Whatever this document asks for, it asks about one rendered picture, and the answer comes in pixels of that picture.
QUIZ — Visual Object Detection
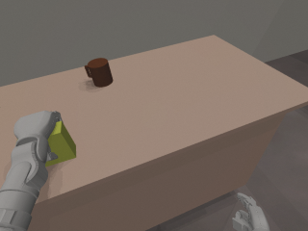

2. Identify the left robot forearm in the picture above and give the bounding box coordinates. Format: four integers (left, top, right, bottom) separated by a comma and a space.
0, 134, 49, 231

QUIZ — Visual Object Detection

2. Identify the sponge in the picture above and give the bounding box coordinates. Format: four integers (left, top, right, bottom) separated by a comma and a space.
45, 121, 76, 167

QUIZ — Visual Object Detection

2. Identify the table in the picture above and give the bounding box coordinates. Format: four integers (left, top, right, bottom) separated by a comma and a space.
0, 35, 308, 231

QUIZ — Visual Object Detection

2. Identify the robot right hand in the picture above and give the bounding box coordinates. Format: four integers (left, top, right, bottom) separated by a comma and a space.
232, 192, 270, 231

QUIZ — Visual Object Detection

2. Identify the robot left hand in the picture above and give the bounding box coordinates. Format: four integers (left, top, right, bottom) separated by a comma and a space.
13, 111, 64, 162

